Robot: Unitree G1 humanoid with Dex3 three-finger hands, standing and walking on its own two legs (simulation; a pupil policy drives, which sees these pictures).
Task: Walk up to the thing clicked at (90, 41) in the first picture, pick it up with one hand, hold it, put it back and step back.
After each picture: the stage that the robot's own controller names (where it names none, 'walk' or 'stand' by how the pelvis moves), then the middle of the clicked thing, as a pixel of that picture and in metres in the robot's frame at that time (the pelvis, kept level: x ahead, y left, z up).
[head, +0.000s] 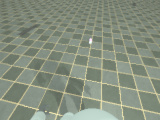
stand; (90, 41) +1.81 +0.00 -0.72
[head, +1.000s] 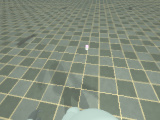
walk; (86, 47) +1.69 +0.19 -0.71
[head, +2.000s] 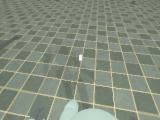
walk; (80, 57) +1.12 +0.24 -0.72
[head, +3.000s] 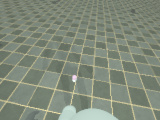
walk; (74, 78) +0.66 +0.20 -0.70
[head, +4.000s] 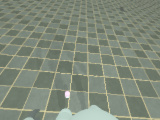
walk; (67, 94) +0.38 +0.18 -0.71
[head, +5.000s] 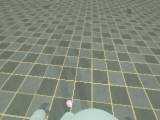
stand; (69, 103) +0.29 +0.20 -0.72
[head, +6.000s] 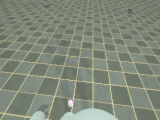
stand; (70, 103) +0.30 +0.18 -0.72
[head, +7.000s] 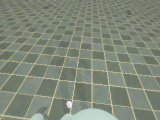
stand; (69, 104) +0.29 +0.19 -0.73
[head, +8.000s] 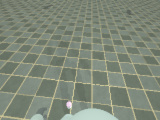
stand; (69, 105) +0.28 +0.19 -0.73
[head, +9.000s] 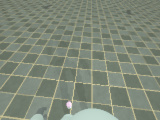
go down; (69, 105) +0.28 +0.19 -0.73
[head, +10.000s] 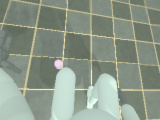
go down; (58, 64) +0.37 +0.23 -0.30
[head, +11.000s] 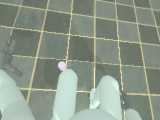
close in; (62, 66) +0.37 +0.23 -0.30
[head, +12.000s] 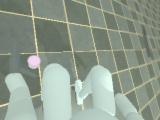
close in; (34, 62) +0.35 +0.26 -0.22
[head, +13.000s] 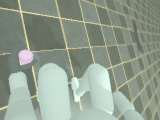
close; (26, 59) +0.37 +0.27 -0.21
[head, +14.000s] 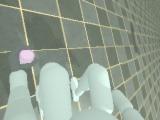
lift; (26, 59) +0.36 +0.27 -0.22
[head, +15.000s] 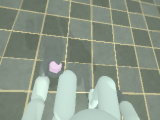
lift; (55, 69) +0.30 +0.24 -0.07
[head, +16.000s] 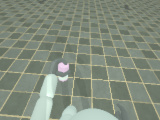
hold; (63, 71) +0.33 +0.18 +0.05
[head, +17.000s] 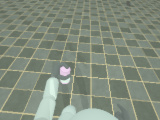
hold; (65, 75) +0.32 +0.17 +0.00
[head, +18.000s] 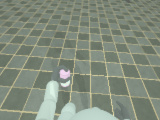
crouch; (65, 77) +0.31 +0.17 -0.02
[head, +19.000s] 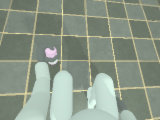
lower; (51, 56) +0.42 +0.24 -0.09
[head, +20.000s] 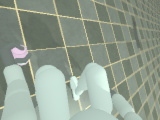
lower; (20, 55) +0.39 +0.29 -0.22
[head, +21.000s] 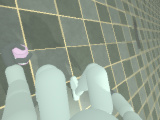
lower; (21, 55) +0.39 +0.29 -0.22
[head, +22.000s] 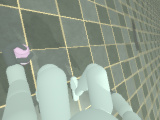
lower; (22, 55) +0.39 +0.29 -0.22
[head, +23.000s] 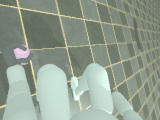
lower; (22, 55) +0.38 +0.29 -0.22
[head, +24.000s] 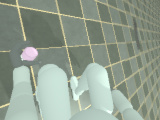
open; (28, 56) +0.38 +0.26 -0.22
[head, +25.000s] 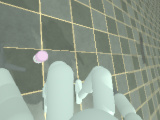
stand; (40, 57) +0.37 +0.25 -0.23
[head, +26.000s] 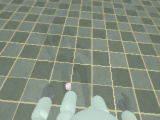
stand; (68, 86) +0.34 +0.19 -0.57
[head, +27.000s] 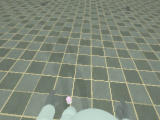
stand; (68, 100) +0.32 +0.19 -0.67
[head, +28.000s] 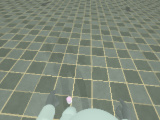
stand; (69, 100) +0.33 +0.19 -0.67
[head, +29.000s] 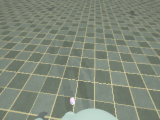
stand; (72, 101) +0.34 +0.18 -0.72
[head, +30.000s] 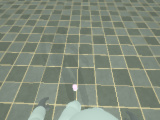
walk; (75, 87) +0.39 +0.15 -0.70
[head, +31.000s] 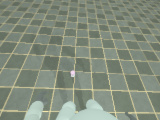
walk; (72, 73) +0.61 +0.17 -0.70
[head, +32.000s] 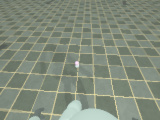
stand; (77, 64) +0.94 +0.27 -0.70
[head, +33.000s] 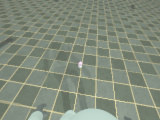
stand; (80, 64) +0.96 +0.17 -0.72
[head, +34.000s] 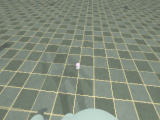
stand; (77, 66) +0.96 +0.20 -0.73
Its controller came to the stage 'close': yes
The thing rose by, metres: 0.72
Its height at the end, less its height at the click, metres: +0.00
